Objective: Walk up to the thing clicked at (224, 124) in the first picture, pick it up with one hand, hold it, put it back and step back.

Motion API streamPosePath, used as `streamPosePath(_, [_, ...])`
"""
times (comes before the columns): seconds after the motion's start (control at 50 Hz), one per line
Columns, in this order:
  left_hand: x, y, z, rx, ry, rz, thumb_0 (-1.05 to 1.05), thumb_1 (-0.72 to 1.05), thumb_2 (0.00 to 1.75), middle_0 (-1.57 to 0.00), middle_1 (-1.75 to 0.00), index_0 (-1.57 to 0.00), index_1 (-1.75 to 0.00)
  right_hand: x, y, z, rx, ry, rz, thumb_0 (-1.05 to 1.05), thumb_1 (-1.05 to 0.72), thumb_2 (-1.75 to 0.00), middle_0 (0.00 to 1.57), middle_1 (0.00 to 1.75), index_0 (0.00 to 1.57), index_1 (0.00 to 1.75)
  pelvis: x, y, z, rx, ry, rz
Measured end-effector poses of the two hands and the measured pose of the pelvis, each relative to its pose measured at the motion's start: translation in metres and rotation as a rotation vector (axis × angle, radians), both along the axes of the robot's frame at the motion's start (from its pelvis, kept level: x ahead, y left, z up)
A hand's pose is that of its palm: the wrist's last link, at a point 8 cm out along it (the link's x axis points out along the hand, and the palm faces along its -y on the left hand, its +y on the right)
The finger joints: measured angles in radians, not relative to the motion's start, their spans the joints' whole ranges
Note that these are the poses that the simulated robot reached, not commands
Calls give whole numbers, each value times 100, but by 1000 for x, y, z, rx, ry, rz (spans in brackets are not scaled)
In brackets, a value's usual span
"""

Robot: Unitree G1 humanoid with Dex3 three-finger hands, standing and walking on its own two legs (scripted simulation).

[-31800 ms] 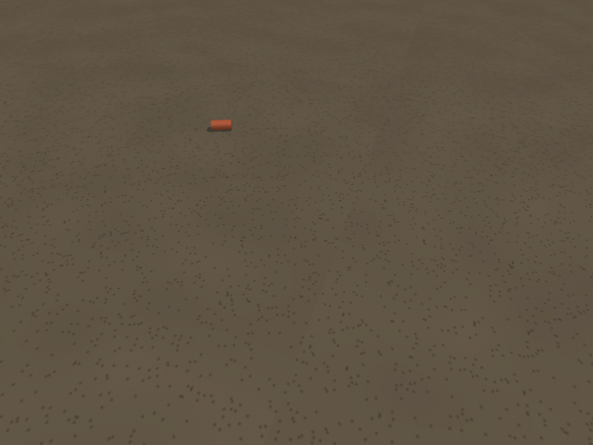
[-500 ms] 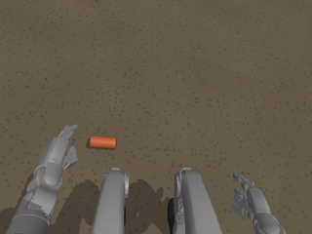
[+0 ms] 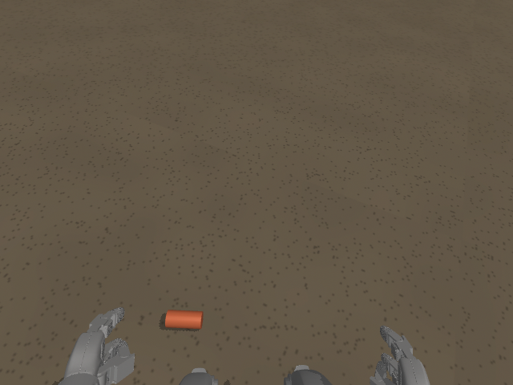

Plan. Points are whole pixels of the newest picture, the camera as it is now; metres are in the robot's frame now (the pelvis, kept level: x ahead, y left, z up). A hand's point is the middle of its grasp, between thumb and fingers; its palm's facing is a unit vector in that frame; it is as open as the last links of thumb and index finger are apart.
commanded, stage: home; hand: left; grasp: from above
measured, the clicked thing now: (184, 319) +0.43 +0.20 -0.66
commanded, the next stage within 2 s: none
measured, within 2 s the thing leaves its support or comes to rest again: neither
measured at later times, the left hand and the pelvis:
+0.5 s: hand (123, 370) +0.18 +0.18 -0.02, palm faces +0.08 -0.98 -0.18, open 7.4 cm; pelvis +0.02 +0.00 +0.03, yaw +1 degrees
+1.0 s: hand (124, 374) +0.17 +0.18 -0.02, palm faces +0.06 -0.98 -0.19, open 7.4 cm; pelvis +0.01 -0.01 +0.03, yaw +1 degrees
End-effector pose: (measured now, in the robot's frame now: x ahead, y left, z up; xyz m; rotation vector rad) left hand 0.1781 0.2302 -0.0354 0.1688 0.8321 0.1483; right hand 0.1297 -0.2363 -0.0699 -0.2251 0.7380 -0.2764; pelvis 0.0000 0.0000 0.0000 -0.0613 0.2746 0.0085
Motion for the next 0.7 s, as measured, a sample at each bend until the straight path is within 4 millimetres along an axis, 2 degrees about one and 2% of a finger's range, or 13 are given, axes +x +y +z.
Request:
streamPosePath(0.1, [-7, 0, 32, -7, -19, 5, 1, 91, 90, -20, -30, -20, -30, 10, -5, 25, -21, -57, -14, 1, -90, -90, 20, 30, 20, 29, 13, 1, 18, 3, -39, 2])
streamPosePath(0.2, [-14, 0, 46, -9, -26, 4, 1, 91, 90, -20, -30, -20, -30, 28, -5, 40, -31, -125, 6, 1, -90, -90, 20, 30, 20, 29, 20, 0, 26, 6, -66, 7])
streamPosePath(0.32, [-18, 0, 44, -23, -14, 10, 1, 91, 90, -20, -30, -20, -30, 49, -2, 51, -39, -182, 55, 1, -90, -90, 20, 30, 20, 29, 22, -1, 28, 10, -83, 15])
streamPosePath(0.42, [-18, -2, 41, -29, -10, 10, 1, 91, 90, -20, -30, -20, -30, 56, -1, 53, -42, -195, 82, 1, -90, -90, 20, 30, 20, 29, 21, -3, 28, 12, -88, 18])
streamPosePath(0.7, [-20, -4, 44, -14, -20, 1, 1, 91, 90, -20, -30, -20, -30, 38, -3, 44, -30, -142, 74, 1, -90, -90, 20, 30, 20, 29, 16, -5, 29, 14, -101, 13])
